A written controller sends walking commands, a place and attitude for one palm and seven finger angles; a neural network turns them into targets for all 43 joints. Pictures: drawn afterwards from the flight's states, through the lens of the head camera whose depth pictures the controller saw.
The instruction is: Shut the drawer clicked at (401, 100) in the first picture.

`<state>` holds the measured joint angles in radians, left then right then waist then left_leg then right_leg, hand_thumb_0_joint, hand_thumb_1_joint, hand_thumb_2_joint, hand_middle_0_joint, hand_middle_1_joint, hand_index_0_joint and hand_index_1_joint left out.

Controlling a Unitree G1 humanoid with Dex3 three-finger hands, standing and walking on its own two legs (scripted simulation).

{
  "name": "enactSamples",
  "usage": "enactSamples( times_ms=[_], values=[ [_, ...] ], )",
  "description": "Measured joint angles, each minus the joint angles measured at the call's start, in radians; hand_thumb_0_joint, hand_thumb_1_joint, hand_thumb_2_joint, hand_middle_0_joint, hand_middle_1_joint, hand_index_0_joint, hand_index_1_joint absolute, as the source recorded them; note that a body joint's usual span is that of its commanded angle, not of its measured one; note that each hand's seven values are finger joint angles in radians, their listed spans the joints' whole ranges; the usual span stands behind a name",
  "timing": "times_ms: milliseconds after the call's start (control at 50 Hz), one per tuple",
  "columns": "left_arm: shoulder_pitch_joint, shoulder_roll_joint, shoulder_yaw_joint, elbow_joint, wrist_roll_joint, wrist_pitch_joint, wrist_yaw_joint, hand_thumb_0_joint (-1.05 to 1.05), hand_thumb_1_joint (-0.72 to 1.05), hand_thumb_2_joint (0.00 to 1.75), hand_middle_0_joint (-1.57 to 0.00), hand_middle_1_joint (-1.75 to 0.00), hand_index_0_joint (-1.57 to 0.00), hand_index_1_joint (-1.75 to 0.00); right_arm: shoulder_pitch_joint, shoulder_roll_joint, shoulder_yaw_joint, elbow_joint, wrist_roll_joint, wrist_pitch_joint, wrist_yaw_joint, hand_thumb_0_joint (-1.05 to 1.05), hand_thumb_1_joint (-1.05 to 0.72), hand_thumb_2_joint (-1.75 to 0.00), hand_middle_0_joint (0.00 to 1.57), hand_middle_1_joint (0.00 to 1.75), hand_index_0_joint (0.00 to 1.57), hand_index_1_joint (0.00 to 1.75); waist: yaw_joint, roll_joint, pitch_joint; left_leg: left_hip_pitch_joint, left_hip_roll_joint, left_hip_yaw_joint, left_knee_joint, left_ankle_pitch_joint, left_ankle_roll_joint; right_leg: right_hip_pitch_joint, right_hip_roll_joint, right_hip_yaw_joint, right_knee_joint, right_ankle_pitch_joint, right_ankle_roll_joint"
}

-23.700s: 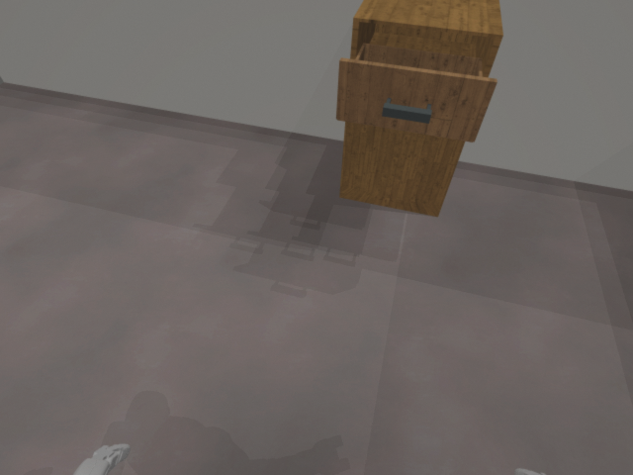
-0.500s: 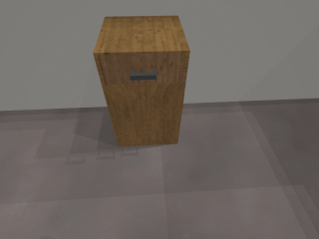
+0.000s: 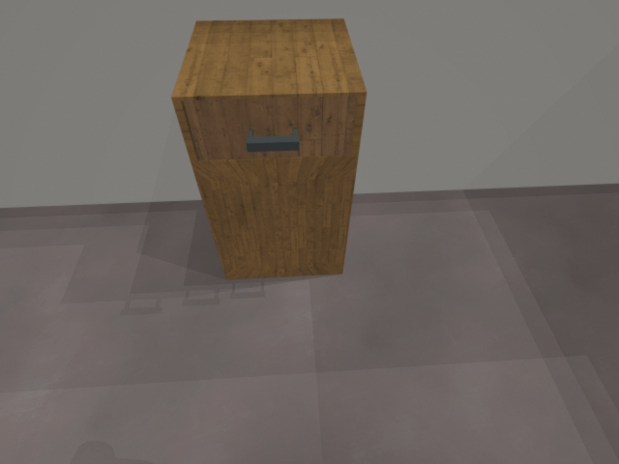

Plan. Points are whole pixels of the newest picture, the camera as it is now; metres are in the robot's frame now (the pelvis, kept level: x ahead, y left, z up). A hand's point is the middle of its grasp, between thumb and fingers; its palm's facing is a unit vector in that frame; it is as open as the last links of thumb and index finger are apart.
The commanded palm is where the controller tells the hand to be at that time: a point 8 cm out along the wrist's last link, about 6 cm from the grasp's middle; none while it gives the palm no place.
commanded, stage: look to check the result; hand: left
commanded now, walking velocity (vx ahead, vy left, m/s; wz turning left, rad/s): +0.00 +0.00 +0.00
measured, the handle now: (273, 138) +0.85 +0.14 -0.09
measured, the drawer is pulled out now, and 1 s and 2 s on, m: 0.00 0.00 0.00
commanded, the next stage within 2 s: stand and wait in 0.22 s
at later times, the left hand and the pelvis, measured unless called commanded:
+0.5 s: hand out of the picture +0.09 +0.22 -0.16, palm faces -0.02 -0.95 -0.31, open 7.4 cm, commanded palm none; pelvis +0.01 -0.01 +0.00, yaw +0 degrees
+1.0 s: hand out of the picture +0.08 +0.22 -0.16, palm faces -0.03 -0.95 -0.32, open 7.4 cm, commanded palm none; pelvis +0.01 -0.01 +0.00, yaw -1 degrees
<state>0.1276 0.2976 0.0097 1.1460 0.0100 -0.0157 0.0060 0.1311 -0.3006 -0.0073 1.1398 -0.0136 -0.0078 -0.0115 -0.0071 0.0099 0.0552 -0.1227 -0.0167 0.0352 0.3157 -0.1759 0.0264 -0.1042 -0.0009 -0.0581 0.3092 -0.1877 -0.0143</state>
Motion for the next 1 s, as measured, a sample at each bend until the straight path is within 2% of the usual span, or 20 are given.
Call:
enactSamples(
  times_ms=[1000],
  values=[
    [-0.008, 0.006, -0.001, -0.007, -0.002, -0.008, 0.001, 0.01, 0.91, 0.9, -0.2, -0.3, -0.2, -0.3, 0.007, -0.008, 0.002, 0.004, 0.0, -0.001, 0.0, 0.01, -0.9, -0.9, 0.21, 0.3, 0.21, 0.3, -0.005, 0.0, -0.012, 0.041, 0.02, 0.006, -0.029, -0.001, -0.02, 0.036, 0.021, 0.008, -0.028, 0.001, -0.018]
  ],
)
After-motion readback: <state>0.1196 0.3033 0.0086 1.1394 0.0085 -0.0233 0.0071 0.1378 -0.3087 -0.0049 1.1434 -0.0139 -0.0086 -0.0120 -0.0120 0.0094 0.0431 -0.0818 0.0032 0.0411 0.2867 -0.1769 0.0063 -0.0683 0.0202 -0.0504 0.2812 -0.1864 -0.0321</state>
